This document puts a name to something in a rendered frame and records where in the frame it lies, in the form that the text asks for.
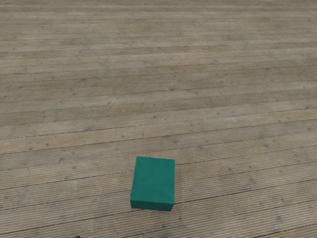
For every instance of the carton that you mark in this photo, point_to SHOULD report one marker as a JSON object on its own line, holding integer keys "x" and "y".
{"x": 153, "y": 184}

